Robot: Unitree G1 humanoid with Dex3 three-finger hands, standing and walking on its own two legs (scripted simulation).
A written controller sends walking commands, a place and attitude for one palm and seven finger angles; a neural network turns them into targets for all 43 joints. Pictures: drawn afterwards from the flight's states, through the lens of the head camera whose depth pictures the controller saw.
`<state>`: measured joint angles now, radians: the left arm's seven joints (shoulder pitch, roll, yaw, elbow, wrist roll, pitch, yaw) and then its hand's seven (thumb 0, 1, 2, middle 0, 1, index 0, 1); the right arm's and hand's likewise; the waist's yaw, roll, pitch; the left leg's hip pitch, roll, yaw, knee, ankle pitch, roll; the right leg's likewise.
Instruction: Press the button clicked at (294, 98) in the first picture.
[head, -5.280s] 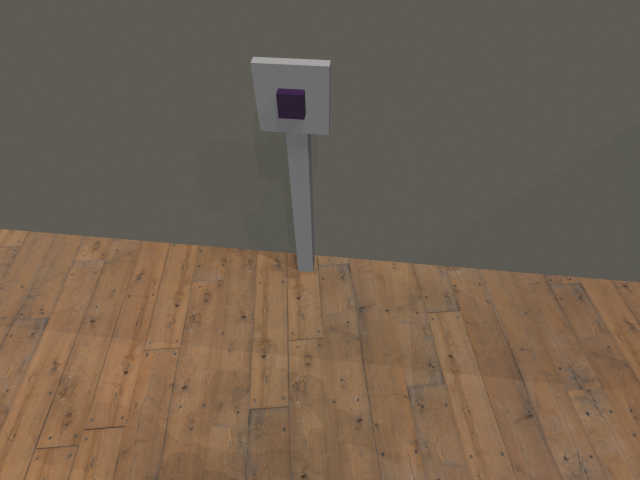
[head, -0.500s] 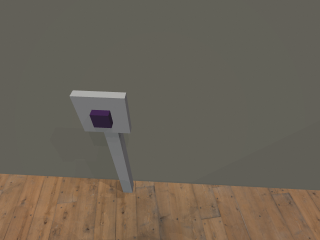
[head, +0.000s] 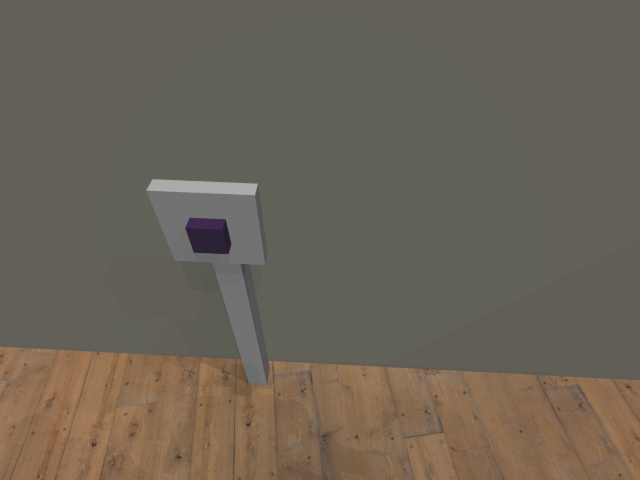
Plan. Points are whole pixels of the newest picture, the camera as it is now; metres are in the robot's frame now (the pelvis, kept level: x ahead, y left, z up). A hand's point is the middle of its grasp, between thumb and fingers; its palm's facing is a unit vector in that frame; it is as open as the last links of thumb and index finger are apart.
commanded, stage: raise the hand and make a fist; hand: left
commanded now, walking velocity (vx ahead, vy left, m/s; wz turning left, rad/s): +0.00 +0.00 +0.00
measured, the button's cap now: (209, 234) +0.51 +0.23 -0.03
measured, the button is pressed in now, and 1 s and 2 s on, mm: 0 0 0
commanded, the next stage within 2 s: none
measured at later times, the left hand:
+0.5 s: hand out of the picture +0.14 +0.22 -0.09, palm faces +0.04 -1.00 +0.00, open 5.3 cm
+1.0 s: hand (137, 454) +0.16 +0.24 -0.06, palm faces +0.05 -1.00 -0.05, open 3.1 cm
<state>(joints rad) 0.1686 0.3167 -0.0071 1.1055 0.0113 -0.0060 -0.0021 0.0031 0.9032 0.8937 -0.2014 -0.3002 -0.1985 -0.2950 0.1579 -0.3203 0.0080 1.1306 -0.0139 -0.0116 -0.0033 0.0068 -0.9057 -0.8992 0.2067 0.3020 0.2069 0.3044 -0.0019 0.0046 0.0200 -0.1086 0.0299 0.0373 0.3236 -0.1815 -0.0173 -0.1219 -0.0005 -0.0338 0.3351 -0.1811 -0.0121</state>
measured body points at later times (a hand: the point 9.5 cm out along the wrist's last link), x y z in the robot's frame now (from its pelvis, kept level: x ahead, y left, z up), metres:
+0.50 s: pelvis -0.03 +0.00 -0.11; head +0.04 +0.03 +0.33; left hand +0.13 +0.27 -0.09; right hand +0.20 -0.23 -0.16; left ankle +0.00 +0.13 -0.75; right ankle +0.00 -0.11 -0.75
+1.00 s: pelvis -0.03 +0.03 -0.11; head +0.03 +0.05 +0.34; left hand +0.16 +0.29 -0.05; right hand +0.16 -0.21 -0.17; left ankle +0.00 +0.13 -0.75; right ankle +0.00 -0.11 -0.75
